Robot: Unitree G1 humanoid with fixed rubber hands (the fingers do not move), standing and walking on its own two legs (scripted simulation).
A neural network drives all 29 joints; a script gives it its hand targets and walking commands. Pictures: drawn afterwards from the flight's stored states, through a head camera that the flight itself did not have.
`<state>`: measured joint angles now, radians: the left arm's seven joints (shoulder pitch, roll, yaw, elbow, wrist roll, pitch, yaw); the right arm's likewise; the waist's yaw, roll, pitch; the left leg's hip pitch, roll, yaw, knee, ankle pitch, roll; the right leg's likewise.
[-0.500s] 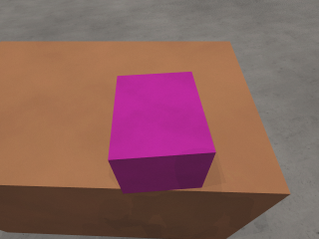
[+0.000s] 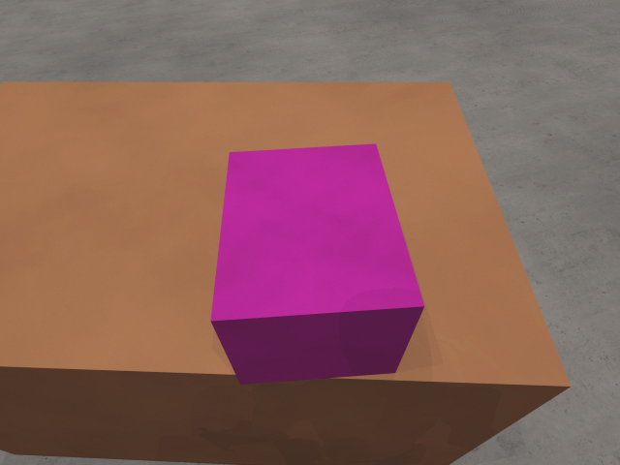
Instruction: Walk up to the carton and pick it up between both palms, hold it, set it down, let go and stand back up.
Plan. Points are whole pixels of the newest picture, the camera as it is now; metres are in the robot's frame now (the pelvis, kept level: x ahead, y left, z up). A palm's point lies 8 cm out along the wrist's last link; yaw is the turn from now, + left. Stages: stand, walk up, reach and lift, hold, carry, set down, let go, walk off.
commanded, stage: walk up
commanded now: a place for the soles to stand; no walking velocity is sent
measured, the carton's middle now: (310, 260) +0.36 +0.03 +0.05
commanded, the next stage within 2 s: none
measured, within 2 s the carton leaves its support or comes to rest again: neither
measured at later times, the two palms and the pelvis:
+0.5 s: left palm out of the picture +0.02 +0.34 -0.17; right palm out of the picture +0.00 -0.28 -0.16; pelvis -0.09 +0.03 -0.06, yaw +3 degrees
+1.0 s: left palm out of the picture -0.12 +0.33 -0.12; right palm out of the picture -0.07 -0.28 -0.16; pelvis -0.21 +0.01 -0.04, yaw +3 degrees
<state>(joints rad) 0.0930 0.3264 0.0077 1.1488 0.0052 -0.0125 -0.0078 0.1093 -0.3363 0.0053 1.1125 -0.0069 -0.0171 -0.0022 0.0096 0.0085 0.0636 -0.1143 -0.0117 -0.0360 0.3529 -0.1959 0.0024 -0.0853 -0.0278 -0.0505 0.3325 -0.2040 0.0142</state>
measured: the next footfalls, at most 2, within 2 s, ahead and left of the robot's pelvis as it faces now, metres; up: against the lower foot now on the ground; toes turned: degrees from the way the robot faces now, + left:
left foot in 0.42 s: -0.04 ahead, +0.14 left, +0.00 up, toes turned +1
right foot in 0.74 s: -0.14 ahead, -0.08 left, +0.00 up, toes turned +4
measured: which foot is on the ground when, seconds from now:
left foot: down 0.00-0.26, up 0.28-0.40, down 0.42-0.78, up 0.80-1.00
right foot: down 0.00-0.44, up 0.46-0.72, down 0.74-1.00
